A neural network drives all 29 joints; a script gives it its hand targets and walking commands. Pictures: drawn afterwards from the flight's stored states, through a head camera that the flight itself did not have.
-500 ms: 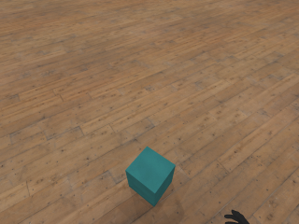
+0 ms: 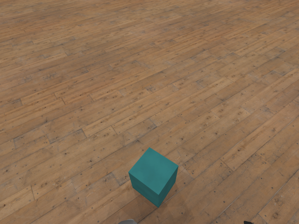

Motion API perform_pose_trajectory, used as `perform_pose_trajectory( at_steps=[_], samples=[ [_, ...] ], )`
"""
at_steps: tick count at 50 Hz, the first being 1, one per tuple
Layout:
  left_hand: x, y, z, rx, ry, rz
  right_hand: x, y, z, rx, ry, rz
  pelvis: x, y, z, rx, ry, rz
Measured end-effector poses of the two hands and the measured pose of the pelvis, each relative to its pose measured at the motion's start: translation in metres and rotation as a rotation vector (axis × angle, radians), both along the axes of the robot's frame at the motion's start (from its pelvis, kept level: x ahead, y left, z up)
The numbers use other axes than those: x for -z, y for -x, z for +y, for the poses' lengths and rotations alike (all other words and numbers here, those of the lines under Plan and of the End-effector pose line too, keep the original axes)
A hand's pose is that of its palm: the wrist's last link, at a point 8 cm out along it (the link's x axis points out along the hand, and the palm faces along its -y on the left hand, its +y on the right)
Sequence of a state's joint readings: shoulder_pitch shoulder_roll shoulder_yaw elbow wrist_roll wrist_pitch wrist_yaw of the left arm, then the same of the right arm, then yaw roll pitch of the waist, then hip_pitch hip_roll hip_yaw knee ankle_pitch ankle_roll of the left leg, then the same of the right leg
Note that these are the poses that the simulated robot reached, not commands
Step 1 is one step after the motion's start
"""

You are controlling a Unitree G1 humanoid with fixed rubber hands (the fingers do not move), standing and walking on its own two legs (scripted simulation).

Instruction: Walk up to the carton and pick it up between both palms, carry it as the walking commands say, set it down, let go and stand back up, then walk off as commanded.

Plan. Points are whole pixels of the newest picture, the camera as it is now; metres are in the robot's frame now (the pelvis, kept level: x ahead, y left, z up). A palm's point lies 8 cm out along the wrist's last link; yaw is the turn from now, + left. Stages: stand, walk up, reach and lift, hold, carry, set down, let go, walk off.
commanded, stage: walk up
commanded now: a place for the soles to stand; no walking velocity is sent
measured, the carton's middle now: (153, 177) +0.51 +0.02 -0.64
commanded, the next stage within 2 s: none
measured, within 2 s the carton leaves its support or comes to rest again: neither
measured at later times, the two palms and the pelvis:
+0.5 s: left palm (22, 195) +0.24 +0.43 -0.10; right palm out of the picture +0.16 -0.10 -0.12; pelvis +0.09 +0.17 -0.01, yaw -17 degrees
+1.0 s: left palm (28, 161) +0.36 +0.46 -0.10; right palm out of the picture +0.07 +0.02 -0.12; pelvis +0.12 +0.29 -0.01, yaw -35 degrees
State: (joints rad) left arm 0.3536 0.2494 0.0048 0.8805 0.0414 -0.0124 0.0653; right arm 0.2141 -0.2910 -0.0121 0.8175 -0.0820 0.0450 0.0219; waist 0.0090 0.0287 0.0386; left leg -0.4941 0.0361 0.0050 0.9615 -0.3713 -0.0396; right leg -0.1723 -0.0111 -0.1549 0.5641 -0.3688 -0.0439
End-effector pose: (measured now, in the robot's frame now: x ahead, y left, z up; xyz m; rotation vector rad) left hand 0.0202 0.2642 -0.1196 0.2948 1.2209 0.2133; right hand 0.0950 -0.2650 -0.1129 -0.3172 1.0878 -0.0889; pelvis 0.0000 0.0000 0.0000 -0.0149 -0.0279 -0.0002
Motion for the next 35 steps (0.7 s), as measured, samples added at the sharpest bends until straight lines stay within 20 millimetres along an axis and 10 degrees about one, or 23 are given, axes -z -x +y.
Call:
perform_pose_trajectory(
  at_steps=[8, 16, 20, 26, 35],
  samples=[
    [-0.029, 0.022, 0.057, 0.003, -0.075, 0.093, -0.016, -0.076, 0.047, 0.032, -0.071, -0.166, -0.007, -0.025, 0.050, 0.099, -0.016, -0.002],
    [-0.012, -0.053, 0.157, 0.083, -0.132, 0.054, -0.012, -0.154, 0.134, 0.042, -0.105, -0.331, 0.024, -0.068, 0.128, 0.192, -0.004, -0.010],
    [-0.004, -0.135, 0.178, 0.165, -0.117, -0.065, 0.000, -0.124, 0.156, 0.151, -0.094, -0.254, 0.025, -0.076, 0.153, 0.231, 0.002, -0.028],
    [-0.021, -0.236, 0.156, 0.351, -0.051, -0.231, 0.006, -0.054, 0.166, 0.345, -0.065, -0.134, 0.014, -0.089, 0.176, 0.321, -0.003, -0.032],
    [-0.032, -0.287, 0.133, 0.493, 0.017, -0.327, 0.035, 0.004, 0.192, 0.501, -0.069, -0.039, 0.020, -0.102, 0.207, 0.436, -0.028, -0.023]
  ],
)
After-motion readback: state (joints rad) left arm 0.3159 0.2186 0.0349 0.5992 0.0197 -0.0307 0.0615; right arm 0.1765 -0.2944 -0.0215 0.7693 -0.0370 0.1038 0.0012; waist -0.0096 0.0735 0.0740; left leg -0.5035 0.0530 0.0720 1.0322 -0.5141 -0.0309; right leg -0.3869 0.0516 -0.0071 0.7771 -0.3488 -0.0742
